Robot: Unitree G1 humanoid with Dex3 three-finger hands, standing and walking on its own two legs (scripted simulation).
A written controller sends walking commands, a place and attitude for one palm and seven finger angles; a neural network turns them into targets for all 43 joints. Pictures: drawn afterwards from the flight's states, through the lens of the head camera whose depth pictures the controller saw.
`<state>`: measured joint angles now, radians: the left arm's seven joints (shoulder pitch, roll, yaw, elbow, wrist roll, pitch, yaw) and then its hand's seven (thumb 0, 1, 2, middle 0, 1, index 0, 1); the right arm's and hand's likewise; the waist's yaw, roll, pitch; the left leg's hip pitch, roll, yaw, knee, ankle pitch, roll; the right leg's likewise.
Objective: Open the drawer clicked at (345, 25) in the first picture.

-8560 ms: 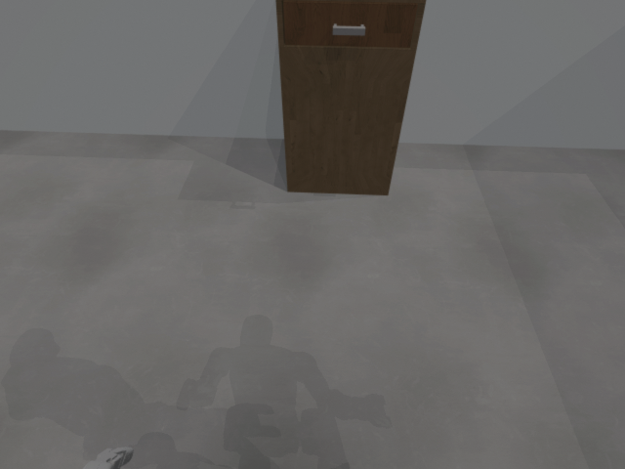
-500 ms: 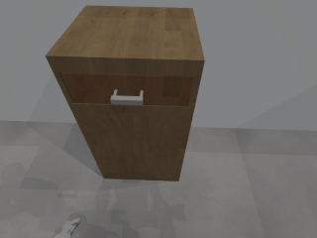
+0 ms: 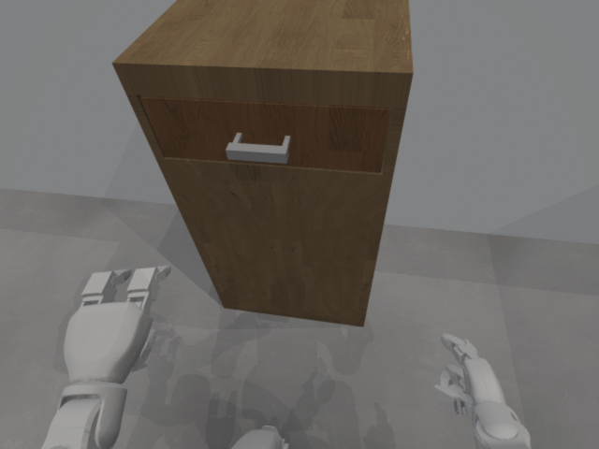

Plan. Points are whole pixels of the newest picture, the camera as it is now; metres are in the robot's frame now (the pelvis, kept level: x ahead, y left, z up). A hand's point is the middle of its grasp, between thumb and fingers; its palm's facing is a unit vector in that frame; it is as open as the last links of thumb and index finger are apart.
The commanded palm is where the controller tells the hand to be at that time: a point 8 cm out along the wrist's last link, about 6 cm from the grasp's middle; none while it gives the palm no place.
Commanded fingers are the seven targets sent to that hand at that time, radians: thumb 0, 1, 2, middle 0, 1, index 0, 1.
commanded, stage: raise the hand with hooked fingers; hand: left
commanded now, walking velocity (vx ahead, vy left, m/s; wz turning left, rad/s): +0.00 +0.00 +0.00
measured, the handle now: (260, 146) +0.60 +0.17 +0.06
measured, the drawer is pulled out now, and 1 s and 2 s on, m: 0.00 0.00 0.00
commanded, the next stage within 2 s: move the hooked fingers above the handle in 1.28 s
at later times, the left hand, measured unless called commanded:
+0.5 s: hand (135, 252) +0.31 +0.26 +0.11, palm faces +0.15 -0.09 -0.98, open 12.7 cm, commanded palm +0.28 +0.26 +0.17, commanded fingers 0.00 -0.43 0.33 -0.29 -1.15 -0.29 -1.15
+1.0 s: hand (104, 192) +0.34 +0.29 +0.18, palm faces +0.06 -0.08 -0.99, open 13.9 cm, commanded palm +0.31 +0.29 +0.23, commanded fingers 0.00 -0.50 0.30 -0.30 -1.20 -0.30 -1.20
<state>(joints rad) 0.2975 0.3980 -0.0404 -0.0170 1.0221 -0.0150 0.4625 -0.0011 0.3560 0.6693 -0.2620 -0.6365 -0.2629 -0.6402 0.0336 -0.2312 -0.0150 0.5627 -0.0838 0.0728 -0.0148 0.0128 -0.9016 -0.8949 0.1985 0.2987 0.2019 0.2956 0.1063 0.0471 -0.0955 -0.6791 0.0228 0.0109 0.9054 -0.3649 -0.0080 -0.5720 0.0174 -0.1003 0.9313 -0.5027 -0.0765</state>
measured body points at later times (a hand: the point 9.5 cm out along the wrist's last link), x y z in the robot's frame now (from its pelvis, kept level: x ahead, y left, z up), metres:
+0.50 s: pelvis +0.03 +0.03 +0.04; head +0.04 -0.01 +0.48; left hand +0.29 +0.26 +0.16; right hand +0.21 -0.23 -0.07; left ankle +0.05 +0.13 -0.69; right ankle -0.01 -0.07 -0.69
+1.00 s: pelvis +0.02 +0.06 +0.05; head +0.02 +0.02 +0.50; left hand +0.33 +0.29 +0.23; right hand +0.20 -0.16 -0.06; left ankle +0.05 +0.13 -0.69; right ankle -0.01 -0.07 -0.69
